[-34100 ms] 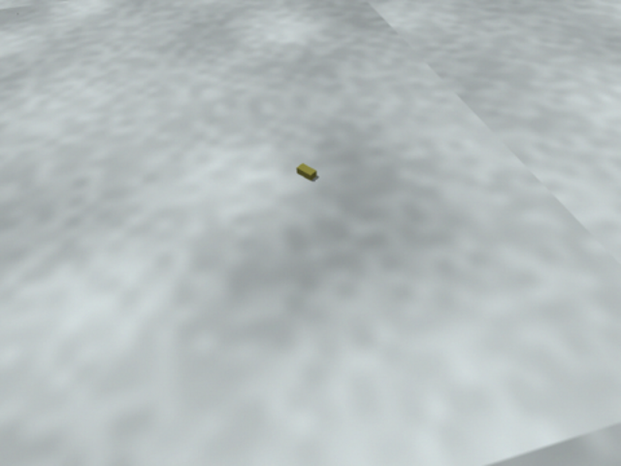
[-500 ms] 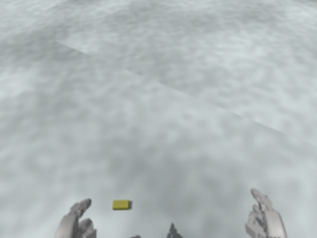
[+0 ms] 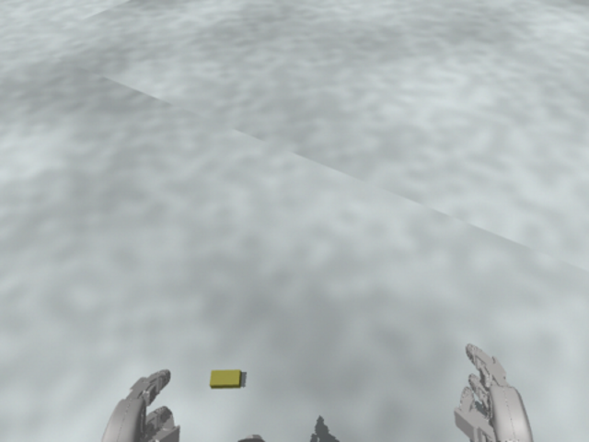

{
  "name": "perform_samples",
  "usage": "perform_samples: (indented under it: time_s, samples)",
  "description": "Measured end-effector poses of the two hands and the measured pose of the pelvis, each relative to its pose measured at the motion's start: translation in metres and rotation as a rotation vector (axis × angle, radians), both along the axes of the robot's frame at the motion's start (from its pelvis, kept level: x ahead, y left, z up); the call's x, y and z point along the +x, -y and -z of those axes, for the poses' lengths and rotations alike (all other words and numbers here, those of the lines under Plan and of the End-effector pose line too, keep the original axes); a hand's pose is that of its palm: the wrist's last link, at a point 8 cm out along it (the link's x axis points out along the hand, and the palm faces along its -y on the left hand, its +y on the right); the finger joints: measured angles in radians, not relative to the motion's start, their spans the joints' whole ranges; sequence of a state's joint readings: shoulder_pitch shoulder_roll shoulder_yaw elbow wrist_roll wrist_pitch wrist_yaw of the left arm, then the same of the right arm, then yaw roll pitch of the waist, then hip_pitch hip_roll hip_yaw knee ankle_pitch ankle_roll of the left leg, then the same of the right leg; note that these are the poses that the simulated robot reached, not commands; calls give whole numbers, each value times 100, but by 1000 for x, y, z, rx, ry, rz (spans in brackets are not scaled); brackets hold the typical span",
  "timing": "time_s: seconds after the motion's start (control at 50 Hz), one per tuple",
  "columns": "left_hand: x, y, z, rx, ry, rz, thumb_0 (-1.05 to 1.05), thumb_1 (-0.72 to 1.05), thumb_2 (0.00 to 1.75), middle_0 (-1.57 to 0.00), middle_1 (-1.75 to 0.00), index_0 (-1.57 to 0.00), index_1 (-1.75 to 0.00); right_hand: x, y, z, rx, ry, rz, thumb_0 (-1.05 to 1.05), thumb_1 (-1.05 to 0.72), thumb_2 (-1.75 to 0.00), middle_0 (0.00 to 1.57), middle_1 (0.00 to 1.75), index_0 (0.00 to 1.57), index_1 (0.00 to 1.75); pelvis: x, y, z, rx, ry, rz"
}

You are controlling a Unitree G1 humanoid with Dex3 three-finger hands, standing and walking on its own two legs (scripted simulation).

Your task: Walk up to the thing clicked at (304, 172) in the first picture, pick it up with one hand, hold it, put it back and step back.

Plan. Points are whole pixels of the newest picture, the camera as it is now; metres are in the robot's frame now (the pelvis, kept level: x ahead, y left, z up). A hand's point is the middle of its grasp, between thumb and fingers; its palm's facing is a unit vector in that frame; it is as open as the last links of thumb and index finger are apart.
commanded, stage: home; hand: left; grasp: from above
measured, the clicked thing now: (226, 379) +0.43 +0.25 -0.70
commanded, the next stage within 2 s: stand in 0.86 s
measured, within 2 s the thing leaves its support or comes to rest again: neither
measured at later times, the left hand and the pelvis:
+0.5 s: hand (178, 422) +0.18 +0.18 -0.05, palm faces +0.04 -0.98 -0.21, open 7.4 cm; pelvis +0.01 +0.00 +0.00, yaw +0 degrees
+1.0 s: hand (176, 418) +0.18 +0.18 -0.06, palm faces +0.02 -0.97 -0.26, open 7.4 cm; pelvis +0.01 +0.00 +0.00, yaw +0 degrees
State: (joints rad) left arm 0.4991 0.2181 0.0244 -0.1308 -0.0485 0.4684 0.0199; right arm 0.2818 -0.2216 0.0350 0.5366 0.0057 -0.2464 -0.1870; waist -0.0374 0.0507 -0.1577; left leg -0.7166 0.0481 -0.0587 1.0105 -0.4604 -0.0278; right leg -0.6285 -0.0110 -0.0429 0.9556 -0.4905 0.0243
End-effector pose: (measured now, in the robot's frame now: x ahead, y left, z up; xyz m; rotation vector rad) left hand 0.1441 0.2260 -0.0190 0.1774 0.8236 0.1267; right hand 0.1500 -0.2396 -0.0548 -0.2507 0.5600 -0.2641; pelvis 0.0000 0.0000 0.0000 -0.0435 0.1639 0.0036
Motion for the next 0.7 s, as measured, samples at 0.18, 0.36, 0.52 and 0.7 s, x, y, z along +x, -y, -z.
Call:
perform_samples:
  time_s: [0.18,0.36,0.52,0.7]
  samples:
    - [4,-1,0,3,-1,1,1,91,90,-21,-30,-20,-30,2,-2,3,5,-10,4,1,-90,-89,20,30,20,30,4,-1,1,1,-8,2]
    - [11,0,0,3,0,3,1,91,90,-21,-30,-20,-30,7,1,4,1,-22,6,1,-90,-89,20,30,20,30,10,0,1,2,-13,3]
    - [15,0,1,0,-1,0,1,91,90,-21,-30,-20,-30,12,4,3,-4,-26,7,1,-90,-89,20,30,20,30,14,1,0,2,-17,2]
    - [17,0,1,6,-7,1,1,91,90,-21,-30,-20,-30,16,5,3,-4,-31,8,1,-90,-89,20,30,20,30,17,1,1,2,-23,1]
